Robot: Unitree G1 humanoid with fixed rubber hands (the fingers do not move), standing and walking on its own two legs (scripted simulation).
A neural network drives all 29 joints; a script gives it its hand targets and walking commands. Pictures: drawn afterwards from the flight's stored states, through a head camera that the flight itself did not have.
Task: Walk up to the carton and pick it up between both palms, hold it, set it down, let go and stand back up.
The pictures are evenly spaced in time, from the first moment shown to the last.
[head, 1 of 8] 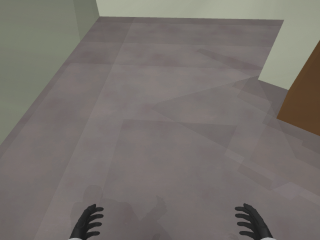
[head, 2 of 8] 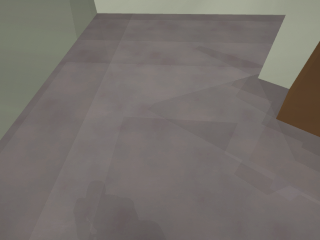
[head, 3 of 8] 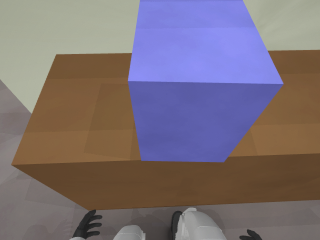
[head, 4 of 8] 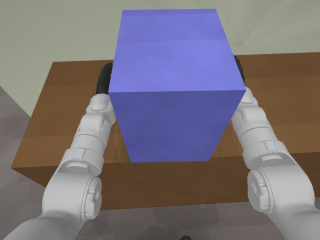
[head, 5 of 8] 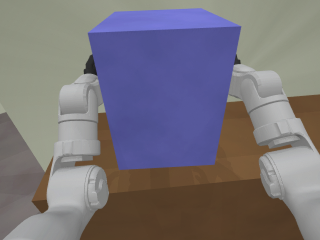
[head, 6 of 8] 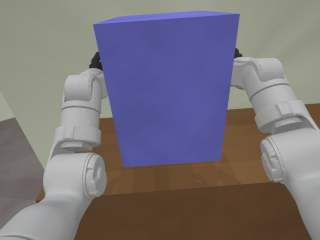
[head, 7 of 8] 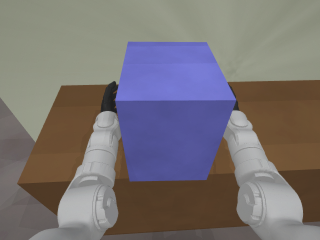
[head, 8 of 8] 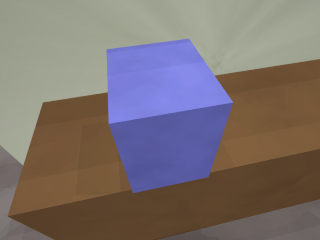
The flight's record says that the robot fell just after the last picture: no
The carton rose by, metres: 0.22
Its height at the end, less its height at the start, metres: +0.00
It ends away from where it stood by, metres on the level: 0.02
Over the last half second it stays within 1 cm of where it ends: yes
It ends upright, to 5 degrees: yes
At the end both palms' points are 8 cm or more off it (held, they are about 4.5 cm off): yes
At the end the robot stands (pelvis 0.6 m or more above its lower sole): yes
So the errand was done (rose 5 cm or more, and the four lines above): yes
